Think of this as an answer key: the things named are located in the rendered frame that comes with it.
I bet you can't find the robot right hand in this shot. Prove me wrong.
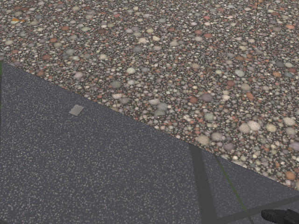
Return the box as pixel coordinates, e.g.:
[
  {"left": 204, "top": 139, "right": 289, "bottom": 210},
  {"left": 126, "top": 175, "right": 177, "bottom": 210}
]
[{"left": 261, "top": 209, "right": 299, "bottom": 224}]

